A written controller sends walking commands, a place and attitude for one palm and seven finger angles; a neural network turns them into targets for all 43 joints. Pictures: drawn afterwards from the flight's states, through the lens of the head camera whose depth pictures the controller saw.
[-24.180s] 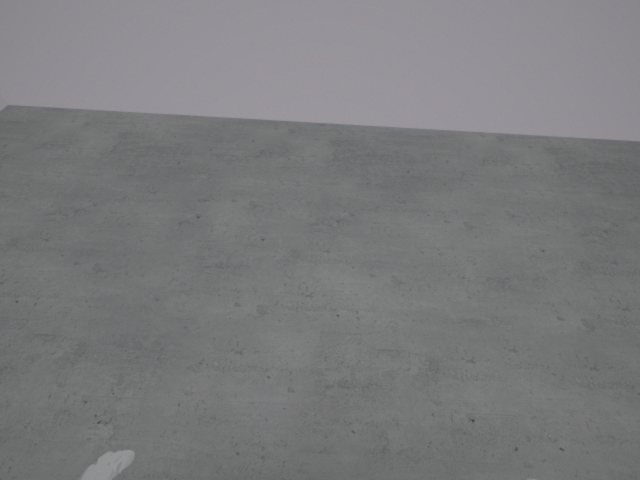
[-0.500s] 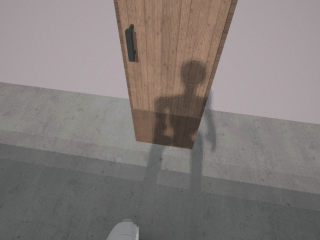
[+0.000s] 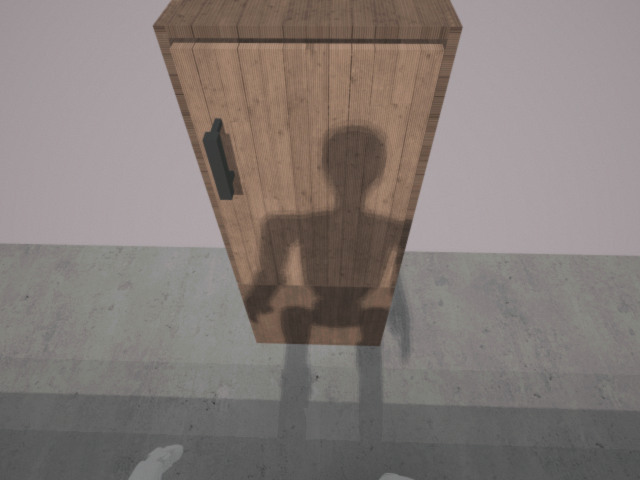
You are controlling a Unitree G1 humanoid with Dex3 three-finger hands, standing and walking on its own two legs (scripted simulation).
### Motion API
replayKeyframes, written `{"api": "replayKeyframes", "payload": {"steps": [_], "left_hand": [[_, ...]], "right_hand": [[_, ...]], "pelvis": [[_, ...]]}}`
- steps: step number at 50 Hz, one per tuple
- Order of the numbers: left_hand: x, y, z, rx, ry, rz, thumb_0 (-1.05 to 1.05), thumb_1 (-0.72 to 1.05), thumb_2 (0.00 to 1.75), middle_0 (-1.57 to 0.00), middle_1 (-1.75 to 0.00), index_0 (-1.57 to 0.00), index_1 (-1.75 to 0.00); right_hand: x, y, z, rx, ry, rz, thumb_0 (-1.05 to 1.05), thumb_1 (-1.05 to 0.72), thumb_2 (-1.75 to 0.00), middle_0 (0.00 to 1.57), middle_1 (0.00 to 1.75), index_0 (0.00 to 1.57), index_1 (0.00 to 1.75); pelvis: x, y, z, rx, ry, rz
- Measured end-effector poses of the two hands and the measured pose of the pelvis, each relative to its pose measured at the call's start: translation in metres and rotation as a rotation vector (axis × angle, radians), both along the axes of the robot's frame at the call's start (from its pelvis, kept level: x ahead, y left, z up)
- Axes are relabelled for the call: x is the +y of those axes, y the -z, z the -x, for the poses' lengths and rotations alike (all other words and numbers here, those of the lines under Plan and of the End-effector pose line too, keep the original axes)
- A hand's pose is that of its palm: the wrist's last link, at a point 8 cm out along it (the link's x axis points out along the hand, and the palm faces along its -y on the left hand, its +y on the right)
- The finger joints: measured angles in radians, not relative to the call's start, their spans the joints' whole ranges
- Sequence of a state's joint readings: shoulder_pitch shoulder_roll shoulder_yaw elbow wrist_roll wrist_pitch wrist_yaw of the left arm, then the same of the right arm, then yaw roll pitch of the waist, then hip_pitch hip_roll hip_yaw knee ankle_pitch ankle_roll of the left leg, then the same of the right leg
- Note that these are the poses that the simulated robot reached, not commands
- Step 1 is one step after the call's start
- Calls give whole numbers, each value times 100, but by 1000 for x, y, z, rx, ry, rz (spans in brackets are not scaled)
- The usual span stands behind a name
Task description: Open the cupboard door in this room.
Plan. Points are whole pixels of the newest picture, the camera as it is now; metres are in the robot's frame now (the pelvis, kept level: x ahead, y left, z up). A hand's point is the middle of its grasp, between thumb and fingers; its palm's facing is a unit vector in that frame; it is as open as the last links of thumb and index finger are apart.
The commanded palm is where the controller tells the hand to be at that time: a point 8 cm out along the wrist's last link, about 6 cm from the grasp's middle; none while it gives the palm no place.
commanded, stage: come to a stop and stand still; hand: left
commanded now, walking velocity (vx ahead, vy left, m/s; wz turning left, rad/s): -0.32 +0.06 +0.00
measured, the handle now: (222, 160) +0.58 +0.18 +0.06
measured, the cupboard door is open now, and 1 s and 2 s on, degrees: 0 0 0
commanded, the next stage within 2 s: look again from close up in 0.76 s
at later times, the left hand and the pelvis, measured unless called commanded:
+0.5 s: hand out of the picture +0.01 +0.28 -0.17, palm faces +0.04 -0.96 -0.28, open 7.4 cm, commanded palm none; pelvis -0.04 +0.06 +0.00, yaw -1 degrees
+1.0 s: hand out of the picture -0.01 +0.22 -0.16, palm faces +0.01 -0.98 -0.21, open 7.2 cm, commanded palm none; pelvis -0.04 +0.04 +0.01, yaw -1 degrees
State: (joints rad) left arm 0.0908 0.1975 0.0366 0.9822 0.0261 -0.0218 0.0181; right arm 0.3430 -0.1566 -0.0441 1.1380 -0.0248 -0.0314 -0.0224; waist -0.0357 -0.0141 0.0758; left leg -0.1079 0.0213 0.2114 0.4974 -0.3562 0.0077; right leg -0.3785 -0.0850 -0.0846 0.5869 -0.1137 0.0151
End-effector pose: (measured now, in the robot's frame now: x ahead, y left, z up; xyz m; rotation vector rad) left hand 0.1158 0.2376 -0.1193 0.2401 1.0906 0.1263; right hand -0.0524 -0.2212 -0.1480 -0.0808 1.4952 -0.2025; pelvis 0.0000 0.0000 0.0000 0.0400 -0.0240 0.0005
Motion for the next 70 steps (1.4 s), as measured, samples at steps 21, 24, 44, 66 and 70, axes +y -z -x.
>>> {"api": "replayKeyframes", "payload": {"steps": [21,24,44,66,70], "left_hand": [[64,25,89,82,-92,3,-1,91,90,-20,-30,-20,-30],[85,18,106,103,-92,-17,0,91,90,-20,-30,-20,-30],[36,12,134,185,-68,47,1,93,90,-20,-30,-20,-30],[21,10,170,232,-118,53,0,92,90,-20,-30,-20,-30],[18,12,179,251,-124,69,0,91,90,-20,-30,-20,-30]], "right_hand": [[14,-19,-82,-313,-152,116,0,-91,-90,20,30,20,30],[15,-33,-87,-398,-131,158,0,-91,-90,20,30,20,30],[38,-9,2,-147,-50,45,0,-91,-90,20,30,20,30],[56,-7,33,-69,-36,-27,0,-91,-90,20,30,20,30],[55,-9,35,-65,-39,-14,0,-91,-90,20,30,20,30]], "pelvis": [[46,12,40,-9,-34,46],[57,6,38,-13,8,34],[48,-4,40,6,14,36],[41,-11,50,-18,2,37],[43,-11,52,-18,2,38]]}}
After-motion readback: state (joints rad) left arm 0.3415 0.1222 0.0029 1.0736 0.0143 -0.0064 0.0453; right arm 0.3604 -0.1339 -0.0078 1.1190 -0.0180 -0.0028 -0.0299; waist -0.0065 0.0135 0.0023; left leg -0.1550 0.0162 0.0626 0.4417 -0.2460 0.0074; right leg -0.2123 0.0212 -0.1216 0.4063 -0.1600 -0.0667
